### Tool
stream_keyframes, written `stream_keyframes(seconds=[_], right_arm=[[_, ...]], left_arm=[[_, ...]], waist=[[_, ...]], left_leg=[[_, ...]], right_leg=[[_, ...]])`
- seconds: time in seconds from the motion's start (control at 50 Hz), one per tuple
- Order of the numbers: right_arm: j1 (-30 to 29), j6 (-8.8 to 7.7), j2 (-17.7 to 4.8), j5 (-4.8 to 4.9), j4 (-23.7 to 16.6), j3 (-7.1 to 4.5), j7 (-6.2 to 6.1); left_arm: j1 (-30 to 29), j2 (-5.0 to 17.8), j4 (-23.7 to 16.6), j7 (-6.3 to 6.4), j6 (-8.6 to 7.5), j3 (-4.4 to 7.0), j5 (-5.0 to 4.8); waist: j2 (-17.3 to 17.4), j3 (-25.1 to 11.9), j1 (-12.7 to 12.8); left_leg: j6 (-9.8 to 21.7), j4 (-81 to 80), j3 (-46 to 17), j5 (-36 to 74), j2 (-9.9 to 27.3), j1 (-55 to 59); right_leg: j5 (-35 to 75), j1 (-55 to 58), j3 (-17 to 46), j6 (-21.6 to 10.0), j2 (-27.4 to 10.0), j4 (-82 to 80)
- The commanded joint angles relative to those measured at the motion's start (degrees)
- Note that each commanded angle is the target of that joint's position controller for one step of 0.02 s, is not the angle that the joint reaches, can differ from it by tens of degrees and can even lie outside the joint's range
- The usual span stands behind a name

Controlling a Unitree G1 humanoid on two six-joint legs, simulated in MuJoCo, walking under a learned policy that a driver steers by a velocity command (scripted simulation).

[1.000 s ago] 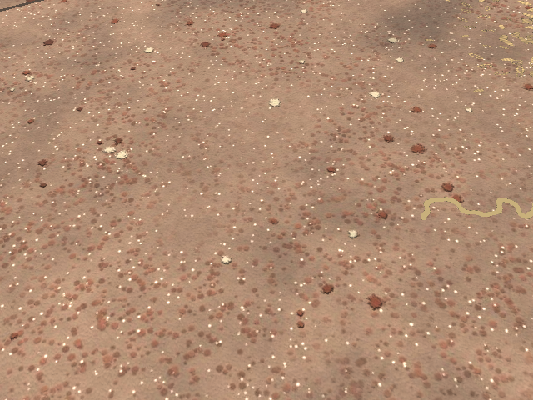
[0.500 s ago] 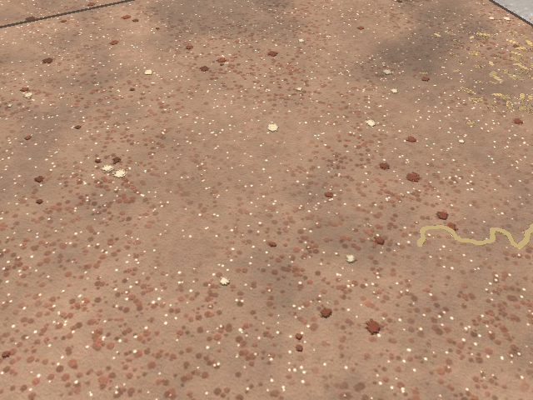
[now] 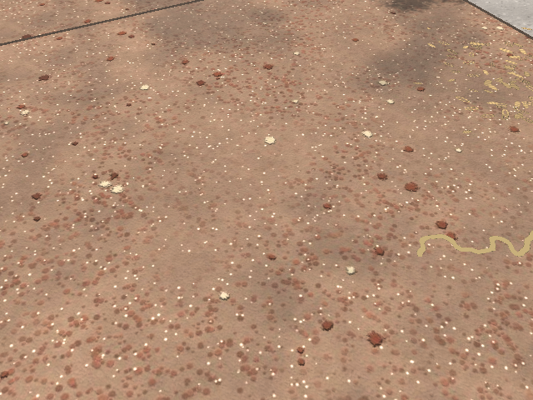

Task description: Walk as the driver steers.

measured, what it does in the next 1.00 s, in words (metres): walks ahead: right foot, then left foot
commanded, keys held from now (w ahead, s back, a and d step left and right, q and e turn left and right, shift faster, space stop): w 0.66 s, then w+q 0.34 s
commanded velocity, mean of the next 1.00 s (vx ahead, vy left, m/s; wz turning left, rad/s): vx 0.43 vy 0.00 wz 0.10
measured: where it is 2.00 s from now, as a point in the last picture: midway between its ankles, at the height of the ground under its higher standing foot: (281, 326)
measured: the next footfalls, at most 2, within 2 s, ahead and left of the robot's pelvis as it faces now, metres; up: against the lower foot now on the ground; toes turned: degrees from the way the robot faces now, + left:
right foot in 0.20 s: +0.11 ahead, -0.13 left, +0.00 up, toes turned -3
left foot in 0.68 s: +0.46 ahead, +0.02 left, +0.00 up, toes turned +4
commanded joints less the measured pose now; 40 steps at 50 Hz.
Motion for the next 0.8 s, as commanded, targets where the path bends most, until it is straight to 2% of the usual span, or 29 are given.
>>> stream_keyframes(seconds=[0.02,0.06,0.1,0.14,0.18,0.2,0.22,0.24,0.26,0.28,0.3,0.34,0.4,0.48,0.52,0.56,0.6,0.62,0.64,0.66,0.68,0.7,0.72,0.74,0.76,0.78,0.8], right_arm=[[7.9,-0.54,-8.9,-0.71,0.6,-2.51,0.09],[6.5,-1.69,-9.1,-0.6,-0.2,-2.91,0.27],[5.1,-2.51,-8.8,-0.25,-0.8,-3.08,0.38],[3.8,-2.8,-8.9,-0.04,-1.3,-3.29,0.47],[2.5,-2.74,-8.5,0.3,-1.9,-3.41,0.7],[2.2,-3.07,-6.9,-0.13,-2.5,-2.93,0.85],[0.7,-3.61,-2.9,-0.45,-4.1,-1.78,1.32],[0.1,-3.83,-2.2,-0.54,-6.3,-1.71,1.78],[-1.3,-3.79,-6.2,-1.96,-6.7,-2.5,2.28],[-2.2,-4.03,-5.4,-1.76,-6.5,-2.42,3.01],[-1.3,-4.37,-4.1,-1.23,-5.9,-2.13,3.45],[-1.3,-4.17,-4.5,-1.57,-5.4,-2.4,3.88],[-4.8,-3.21,-3.9,-1.31,-6.8,-2.46,3.81],[-15.5,-2.84,-2.4,-0.94,-11.3,-1.69,3.71],[-19.7,-2.88,-1.6,-0.55,-13.0,-1.09,3.68],[-21.5,-2.94,-1.9,-0.28,-14.1,-0.93,3.49],[-19.4,-3.18,-3.2,-0.26,-14.3,-1.36,2.96],[-15.9,-3.44,-4.2,-0.29,-13.5,-1.84,2.55],[-9.5,-3.82,-5.6,-0.19,-11.5,-2.57,2.11],[-0.3,-4.31,-6.7,-0.24,-8.5,-3.39,1.63],[8.4,-4.61,-9.4,-1.26,-6.1,-4.5,1.05],[13.0,-4.49,-14.9,-2.44,-5.8,-5.89,0.93],[9.7,-3.7,-14.3,-0.56,-5.6,-5.98,1.87],[2.4,-3.7,-11.5,0.53,-6.8,-5.33,2.16],[-1.4,-4.02,-7.4,0.71,-7.6,-4.39,2.42],[-2.8,-4.44,-5.4,0.27,-7.5,-3.81,2.34],[-2.4,-4.89,-4.2,0.22,-6.8,-3.31,1.99]], left_arm=[[-5.1,4.1,-5.2,-0.9,-1.77,0.85,0.59],[-4.7,4.3,-6.0,-1.68,-2.95,1.23,0.2],[-5.0,4.1,-6.8,-2.21,-3.75,1.57,-0.26],[-3.2,3.5,-6.9,-2.32,-3.88,1.84,-0.66],[4.2,2.8,-4.4,-1.91,-3.89,2.23,-0.84],[9.0,4.1,-3.1,-1.46,-4.18,2.8,-0.6],[15.7,8.2,-2.2,-0.91,-4.78,3.78,0.36],[21.1,13.5,-0.7,-0.94,-4.39,5.05,-0.32],[15.8,10.9,-1.7,-0.89,-4.05,4.61,-0.53],[10.0,8.8,-4.1,-1.39,-4.54,4.07,-0.72],[7.2,7.6,-5.2,-1.64,-5.15,3.81,-0.8],[7.3,5.4,-5.2,-1.33,-6.26,3.12,-1.0],[12.8,4.5,-3.1,-1.1,-6.84,2.69,-1.12],[15.1,3.9,-2.6,-0.87,-6.8,2.15,-0.94],[15.7,4.1,-2.4,-0.64,-6.83,2.06,-0.91],[16.2,4.8,-2.0,-0.38,-6.87,2.2,-0.8],[14.8,5.7,-2.0,-0.23,-7.01,2.41,-0.73],[13.9,6.4,-2.1,-0.11,-7.06,2.64,-0.72],[13.1,7.1,-2.2,-0.02,-6.9,2.91,-0.55],[11.9,7.6,-2.5,-0.07,-6.57,3.14,-0.72],[11.5,7.2,-3.3,-0.3,-6.5,3.04,-0.93],[15.9,1.5,-4.9,-1.07,-6.42,2.17,-2.0],[16.8,4.0,-4.7,-1.61,-6.35,3.29,-1.48],[10.5,5.5,-6.8,-1.56,-6.39,3.76,-0.65],[5.5,5.7,-8.3,-1.73,-6.88,3.81,-0.29],[4.0,4.6,-8.7,-1.8,-6.9,3.84,-0.19],[4.1,4.0,-9.2,-1.91,-6.29,3.83,0.49]], waist=[[6.7,10.8,-2.8],[4.5,9.1,-1.1],[5.2,7.7,-0.2],[6.4,6.8,1.1],[4.2,6.2,4.1],[0.9,5.0,5.8],[-10.5,3.0,8.3],[-17.5,3.0,8.2],[-8.3,8.1,4.8],[-3.7,10.2,2.4],[-2.5,9.7,0.9],[-2.2,7.5,-0.1],[-3.1,6.3,0.3],[-3.6,8.1,2.0],[-4.4,8.7,2.8],[-5.1,8.7,2.8],[-5.2,7.3,0.9],[-5.5,5.1,-0.8],[-5.5,1.6,-3.6],[-4.7,-3.0,-7.4],[-2.7,-8.0,-10.5],[8.7,-14.0,-7.7],[10.0,-15.4,-5.9],[6.2,-5.5,-3.1],[1.7,0.3,-2.4],[-0.3,2.8,-0.3],[-0.1,3.5,1.4]], left_leg=[[11.0,-19.2,-28.4,-30.0,21.9,-1.6],[10.4,-18.5,-24.8,-22.7,20.9,0.4],[8.4,-16.9,-18.6,-16.5,17.5,-1.1],[7.2,-14.8,-14.2,-14.1,15.2,-6.0],[5.9,-8.5,-10.7,-16.1,12.5,-15.2],[4.6,-1.9,-8.4,-16.8,10.2,-20.7],[2.2,16.5,-0.7,-13.9,4.3,-25.9],[1.5,30.6,3.1,-17.9,-0.5,-35.7],[2.1,38.5,-0.9,-13.6,4.4,-36.9],[2.0,39.8,-2.2,-7.1,6.6,-36.4],[1.1,38.9,-2.3,-2.5,8.0,-34.1],[-0.7,37.5,-0.5,2.6,8.8,-31.4],[-2.1,36.8,2.2,5.3,8.4,-33.6],[-3.3,26.8,5.3,8.6,7.0,-33.9],[-2.9,19.0,6.8,10.8,5.7,-30.4],[-1.5,13.5,7.7,11.5,4.6,-26.7],[0.9,10.5,8.0,10.4,3.1,-21.5],[2.1,10.0,8.1,8.9,1.7,-17.2],[3.2,9.1,7.7,7.4,0.4,-11.2],[4.4,5.1,7.5,9.5,-0.1,-1.1],[6.3,4.2,1.0,5.2,6.1,11.6],[12.6,1.5,-24.9,-2.0,22.4,24.9],[17.5,-8.1,-44.0,-5.1,25.9,26.1],[15.6,-9.8,-36.7,-10.0,23.6,18.3],[14.0,-11.6,-29.5,-5.8,21.4,9.7],[12.2,-12.9,-24.7,0.3,18.7,3.7],[11.1,-13.2,-21.0,6.4,16.4,-0.5]], right_leg=[[-4.4,-18.1,-2.5,-0.9,-2.4,13.3],[-3.4,-19.4,-2.3,-0.9,-3.9,14.3],[-1.3,-14.9,-4.0,-0.6,-3.2,9.4],[2.1,-6.4,-6.3,-0.8,-1.7,2.3],[8.0,8.1,-9.1,-0.8,1.0,-6.0],[4.7,15.8,-5.7,-1.1,-0.5,-8.7],[-9.2,20.7,12.7,-2.7,-13.6,-18.9],[-26.1,21.0,34.9,-8.3,-23.9,-28.1],[-27.4,14.6,34.2,-9.7,-24.1,-27.7],[-20.9,10.3,28.3,-8.9,-21.2,-27.1],[-11.5,8.8,22.0,-7.8,-18.2,-27.6],[4.6,9.7,13.1,-6.5,-14.4,-27.4],[24.2,12.9,6.3,-6.5,-12.5,-25.1],[36.4,11.9,2.1,-6.9,-10.9,-24.7],[39.8,11.4,0.7,-6.7,-10.5,-24.8],[44.3,12.7,0.1,-6.7,-11.5,-24.5],[55.4,15.2,-0.9,-6.3,-12.6,-20.9],[63.3,16.6,-1.5,-5.8,-12.9,-16.5],[68.5,17.8,-2.0,-5.3,-12.9,-9.0],[66.5,16.0,-3.0,-4.6,-11.8,1.6],[51.7,7.2,-4.4,-4.1,-9.9,15.3],[14.6,-10.5,-7.3,-2.0,-1.3,37.3],[-5.1,-21.3,-0.9,-2.2,3.1,47.6],[0.4,-26.3,0.6,-3.0,-1.4,47.4],[5.2,-25.7,0.1,-2.8,-3.7,43.9],[7.3,-22.9,0.3,-2.4,-5.4,40.1],[7.5,-19.8,0.3,-1.5,-6.3,36.8]])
